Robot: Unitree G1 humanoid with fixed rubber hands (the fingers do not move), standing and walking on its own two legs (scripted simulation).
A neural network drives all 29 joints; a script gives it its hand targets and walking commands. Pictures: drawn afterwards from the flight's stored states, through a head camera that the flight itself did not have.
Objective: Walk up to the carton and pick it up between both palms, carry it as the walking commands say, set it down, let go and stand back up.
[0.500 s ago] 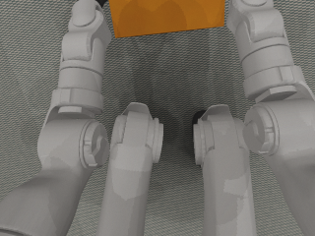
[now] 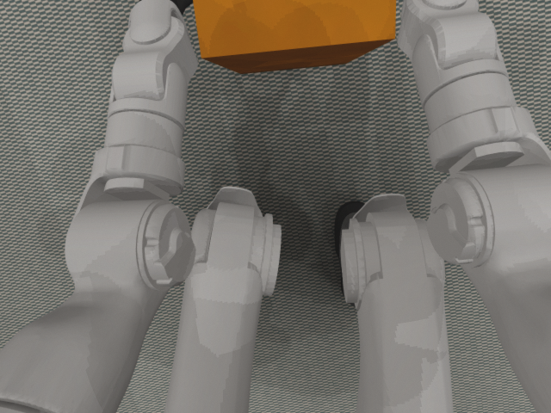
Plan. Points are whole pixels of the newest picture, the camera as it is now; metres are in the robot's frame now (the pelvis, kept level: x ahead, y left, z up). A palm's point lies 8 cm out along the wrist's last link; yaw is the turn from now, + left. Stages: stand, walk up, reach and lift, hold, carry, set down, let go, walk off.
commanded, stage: set down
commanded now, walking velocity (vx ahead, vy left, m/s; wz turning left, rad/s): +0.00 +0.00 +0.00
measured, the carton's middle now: out of the picture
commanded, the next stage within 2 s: none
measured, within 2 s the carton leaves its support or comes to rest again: neither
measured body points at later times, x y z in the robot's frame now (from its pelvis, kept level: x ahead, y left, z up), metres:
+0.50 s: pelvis +0.02 +0.00 +0.00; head +0.38 +0.00 +0.27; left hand +0.54 +0.16 -0.18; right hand +0.57 -0.11 -0.18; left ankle +0.12 +0.12 -0.34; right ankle +0.12 -0.12 -0.34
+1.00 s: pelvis +0.02 +0.00 -0.01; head +0.38 +0.00 +0.26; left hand +0.54 +0.16 -0.18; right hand +0.57 -0.11 -0.19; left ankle +0.12 +0.12 -0.34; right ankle +0.12 -0.12 -0.34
